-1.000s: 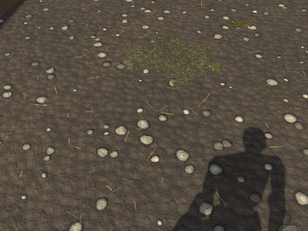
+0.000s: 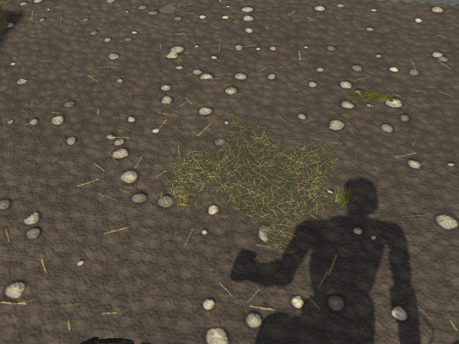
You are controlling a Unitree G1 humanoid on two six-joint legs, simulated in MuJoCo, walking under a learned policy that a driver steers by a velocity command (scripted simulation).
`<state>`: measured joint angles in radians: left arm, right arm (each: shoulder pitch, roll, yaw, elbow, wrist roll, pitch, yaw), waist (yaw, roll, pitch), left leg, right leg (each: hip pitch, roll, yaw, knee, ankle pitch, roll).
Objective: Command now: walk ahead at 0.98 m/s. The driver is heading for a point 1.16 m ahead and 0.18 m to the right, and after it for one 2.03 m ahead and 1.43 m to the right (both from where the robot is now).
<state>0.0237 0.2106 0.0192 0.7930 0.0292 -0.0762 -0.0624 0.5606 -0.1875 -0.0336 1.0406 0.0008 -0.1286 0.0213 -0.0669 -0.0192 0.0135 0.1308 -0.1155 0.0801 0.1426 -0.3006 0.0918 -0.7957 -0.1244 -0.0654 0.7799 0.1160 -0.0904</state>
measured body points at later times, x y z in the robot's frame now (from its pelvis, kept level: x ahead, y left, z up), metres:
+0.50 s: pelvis +0.49 -0.01 +0.00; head +0.52 -0.01 +0.44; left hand +0.37 +0.23 -0.14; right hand +0.73 -0.21 -0.08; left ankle +0.73 +0.13 -0.68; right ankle +0.32 -0.07 -0.73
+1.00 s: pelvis +0.97 +0.00 -0.02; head +0.99 -0.01 +0.43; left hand +1.24 +0.15 -0.10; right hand +0.82 -0.22 -0.16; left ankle +0.78 +0.10 -0.73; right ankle +1.16 -0.12 -0.69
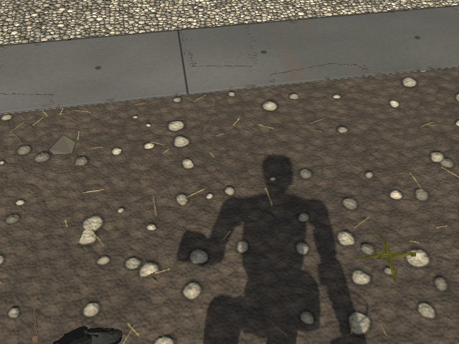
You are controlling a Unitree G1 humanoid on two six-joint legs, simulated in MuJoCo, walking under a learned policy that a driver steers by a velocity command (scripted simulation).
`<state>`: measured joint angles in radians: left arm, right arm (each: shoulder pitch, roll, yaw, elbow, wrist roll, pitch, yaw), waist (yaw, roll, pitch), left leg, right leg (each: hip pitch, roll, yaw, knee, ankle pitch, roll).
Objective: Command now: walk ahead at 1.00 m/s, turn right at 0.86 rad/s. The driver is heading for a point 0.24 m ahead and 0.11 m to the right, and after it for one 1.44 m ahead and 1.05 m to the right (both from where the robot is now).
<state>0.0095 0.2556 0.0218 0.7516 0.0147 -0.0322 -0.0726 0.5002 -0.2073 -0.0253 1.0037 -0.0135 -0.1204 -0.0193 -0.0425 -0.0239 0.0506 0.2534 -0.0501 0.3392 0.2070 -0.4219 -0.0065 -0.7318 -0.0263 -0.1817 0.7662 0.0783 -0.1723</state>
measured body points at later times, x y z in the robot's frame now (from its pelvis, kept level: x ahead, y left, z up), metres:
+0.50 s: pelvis +0.47 -0.01 -0.01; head +0.51 -0.03 +0.44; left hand +0.58 +0.28 -0.12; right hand +0.63 -0.32 -0.06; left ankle +0.67 +0.06 -0.72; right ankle +0.23 -0.01 -0.69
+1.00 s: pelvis +0.81 -0.27 -0.02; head +0.83 -0.29 +0.43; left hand +1.13 -0.29 -0.10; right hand +0.58 -0.40 -0.15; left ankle +0.75 +0.02 -0.59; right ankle +0.84 -0.35 -0.72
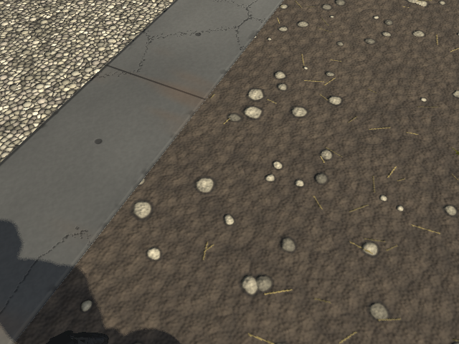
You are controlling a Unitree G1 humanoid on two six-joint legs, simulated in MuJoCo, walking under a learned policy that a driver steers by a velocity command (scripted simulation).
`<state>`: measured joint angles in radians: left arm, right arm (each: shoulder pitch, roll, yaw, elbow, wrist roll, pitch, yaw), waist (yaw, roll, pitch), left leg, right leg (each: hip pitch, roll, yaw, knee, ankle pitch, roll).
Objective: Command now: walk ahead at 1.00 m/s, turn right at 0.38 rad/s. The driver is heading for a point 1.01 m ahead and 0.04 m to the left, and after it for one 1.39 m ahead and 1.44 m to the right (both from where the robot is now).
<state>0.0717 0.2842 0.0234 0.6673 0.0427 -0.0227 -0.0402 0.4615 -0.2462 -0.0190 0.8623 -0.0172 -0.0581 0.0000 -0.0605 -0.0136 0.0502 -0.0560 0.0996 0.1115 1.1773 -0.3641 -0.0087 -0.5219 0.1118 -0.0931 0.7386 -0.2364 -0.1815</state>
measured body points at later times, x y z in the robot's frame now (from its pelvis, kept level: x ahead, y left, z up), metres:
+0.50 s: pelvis +0.47 +0.04 +0.02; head +0.50 +0.03 +0.47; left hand +0.53 +0.31 -0.10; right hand +0.58 -0.24 -0.09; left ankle +0.55 +0.12 -0.70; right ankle +0.27 -0.05 -0.57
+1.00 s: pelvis +0.93 -0.05 +0.03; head +0.98 -0.07 +0.48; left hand +1.05 +0.22 -0.09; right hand +1.02 -0.34 -0.09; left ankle +0.85 +0.10 -0.58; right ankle +0.99 -0.12 -0.70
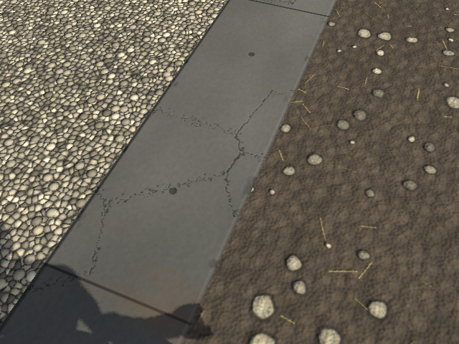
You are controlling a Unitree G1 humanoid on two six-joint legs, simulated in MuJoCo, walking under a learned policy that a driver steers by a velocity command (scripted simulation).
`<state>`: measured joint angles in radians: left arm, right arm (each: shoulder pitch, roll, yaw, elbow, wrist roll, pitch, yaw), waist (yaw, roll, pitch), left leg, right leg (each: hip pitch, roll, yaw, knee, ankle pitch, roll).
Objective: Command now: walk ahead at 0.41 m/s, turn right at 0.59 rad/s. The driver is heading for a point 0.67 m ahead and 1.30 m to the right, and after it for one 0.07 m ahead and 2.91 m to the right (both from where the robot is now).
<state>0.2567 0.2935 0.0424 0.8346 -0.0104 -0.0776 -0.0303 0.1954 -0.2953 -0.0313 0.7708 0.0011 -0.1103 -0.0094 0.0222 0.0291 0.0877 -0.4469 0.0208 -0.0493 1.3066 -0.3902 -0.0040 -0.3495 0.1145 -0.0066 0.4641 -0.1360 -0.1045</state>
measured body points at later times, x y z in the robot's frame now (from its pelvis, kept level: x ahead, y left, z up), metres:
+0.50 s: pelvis +0.22 +0.03 +0.00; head +0.27 +0.00 +0.45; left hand +0.49 +0.23 -0.08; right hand +0.26 -0.29 -0.10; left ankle +0.35 +0.09 -0.73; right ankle +0.17 -0.10 -0.65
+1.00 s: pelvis +0.22 -0.03 +0.01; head +0.22 -0.09 +0.45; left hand +0.56 +0.02 -0.05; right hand +0.12 -0.35 -0.10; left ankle +0.38 +0.03 -0.68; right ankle +0.17 -0.11 -0.73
